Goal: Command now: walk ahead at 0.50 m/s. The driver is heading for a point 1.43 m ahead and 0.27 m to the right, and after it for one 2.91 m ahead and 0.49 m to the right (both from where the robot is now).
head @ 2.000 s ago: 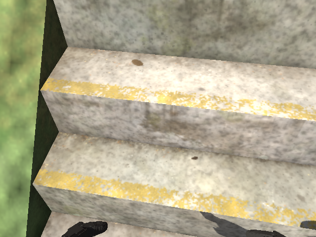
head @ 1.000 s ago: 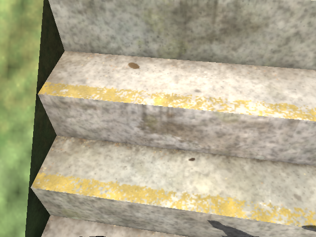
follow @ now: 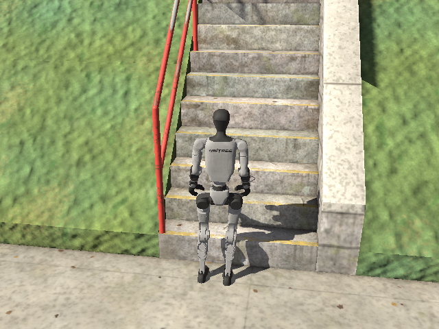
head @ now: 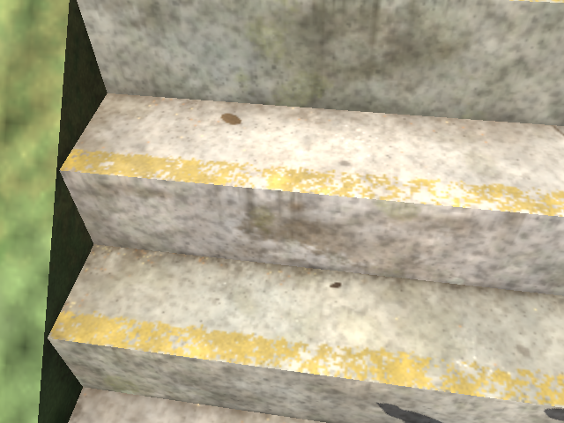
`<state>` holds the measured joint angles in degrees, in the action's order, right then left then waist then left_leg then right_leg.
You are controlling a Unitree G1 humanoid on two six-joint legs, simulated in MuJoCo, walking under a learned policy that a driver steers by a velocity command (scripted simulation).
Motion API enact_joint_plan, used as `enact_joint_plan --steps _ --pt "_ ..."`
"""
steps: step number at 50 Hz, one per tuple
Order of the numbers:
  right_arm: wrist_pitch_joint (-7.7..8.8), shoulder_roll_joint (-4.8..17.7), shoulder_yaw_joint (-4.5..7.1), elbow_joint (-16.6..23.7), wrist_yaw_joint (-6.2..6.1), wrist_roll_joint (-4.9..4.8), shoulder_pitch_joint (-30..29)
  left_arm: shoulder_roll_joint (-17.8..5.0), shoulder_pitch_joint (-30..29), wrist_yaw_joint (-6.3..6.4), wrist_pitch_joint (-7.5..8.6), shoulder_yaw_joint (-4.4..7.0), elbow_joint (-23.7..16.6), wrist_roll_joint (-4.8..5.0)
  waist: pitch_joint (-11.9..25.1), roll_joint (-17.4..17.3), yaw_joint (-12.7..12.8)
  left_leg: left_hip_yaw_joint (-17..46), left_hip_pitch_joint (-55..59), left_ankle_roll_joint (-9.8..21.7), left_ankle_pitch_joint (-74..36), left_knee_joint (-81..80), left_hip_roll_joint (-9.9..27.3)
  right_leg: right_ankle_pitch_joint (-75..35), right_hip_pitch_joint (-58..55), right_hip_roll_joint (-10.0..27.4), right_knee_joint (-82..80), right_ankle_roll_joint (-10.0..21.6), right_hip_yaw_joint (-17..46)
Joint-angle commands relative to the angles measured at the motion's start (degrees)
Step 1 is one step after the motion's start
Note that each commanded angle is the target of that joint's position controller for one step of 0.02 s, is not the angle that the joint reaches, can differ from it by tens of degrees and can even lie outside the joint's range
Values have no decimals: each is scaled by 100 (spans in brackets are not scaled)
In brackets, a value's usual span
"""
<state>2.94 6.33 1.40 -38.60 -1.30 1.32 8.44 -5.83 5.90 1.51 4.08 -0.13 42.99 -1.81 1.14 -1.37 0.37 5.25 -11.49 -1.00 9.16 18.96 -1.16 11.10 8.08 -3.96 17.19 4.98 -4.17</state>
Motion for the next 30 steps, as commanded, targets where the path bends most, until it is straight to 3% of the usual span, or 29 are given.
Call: enact_joint_plan --steps 1,3,5,9,11,15,17,21,23,27,29,30 --pt "97 298 57 440 -5 -10 -251 -404 -292 12 92 86 -421 15 494 119 15 290 -134 118 -755 -199 519 -1136 -531 1018 -256 -267 743" --pt "97 287 46 474 -7 18 -391 -378 -434 8 102 71 -453 -21 332 124 -14 304 -214 151 -865 -96 546 -1453 -472 1042 -159 -247 768" --pt "98 292 45 419 -4 -17 -199 -402 -250 12 94 78 -406 24 626 156 6 288 -92 125 -733 -187 530 -1242 -589 1035 -228 -264 741" --pt "96 307 38 438 -9 16 -386 -397 -419 7 104 65 -415 -20 316 138 -18 298 -198 152 -867 -106 555 -1467 -471 1041 -174 -243 778" --pt "101 312 36 380 -4 -18 -195 -413 -241 10 99 69 -371 27 625 162 2 284 -74 128 -732 -202 537 -1233 -594 1036 -239 -258 748" --pt "96 329 26 392 -10 16 -385 -414 -407 8 108 56 -372 -18 306 139 -22 295 -180 154 -870 -120 563 -1460 -472 1043 -188 -237 785" --pt "101 334 22 330 -7 -20 -199 -433 -220 11 102 60 -319 28 618 158 1 279 -53 130 -735 -210 544 -1235 -598 1035 -256 -250 759" --pt "98 355 12 336 -12 16 -387 -436 -389 9 112 45 -318 -15 294 135 -21 292 -162 157 -876 -137 570 -1456 -476 1045 -203 -231 794" --pt "103 361 7 268 -8 -20 -199 -457 -199 12 107 49 -260 31 607 156 1 276 -33 132 -740 -227 552 -1230 -603 1038 -271 -244 768" --pt "101 385 -4 266 -12 15 -386 -462 -368 10 117 32 -251 -13 278 135 -21 290 -143 160 -881 -155 579 -1453 -481 1048 -220 -225 804" --pt "105 393 -10 192 -9 -22 -197 -483 -176 13 112 34 -188 35 593 155 1 274 -13 136 -745 -247 561 -1227 -610 1041 -288 -237 778" --pt "106 418 -9 180 -9 -15 -257 -498 -212 13 113 32 -173 26 449 121 8 274 -43 130 -766 -271 556 -1107 -548 1026 -326 -237 788"
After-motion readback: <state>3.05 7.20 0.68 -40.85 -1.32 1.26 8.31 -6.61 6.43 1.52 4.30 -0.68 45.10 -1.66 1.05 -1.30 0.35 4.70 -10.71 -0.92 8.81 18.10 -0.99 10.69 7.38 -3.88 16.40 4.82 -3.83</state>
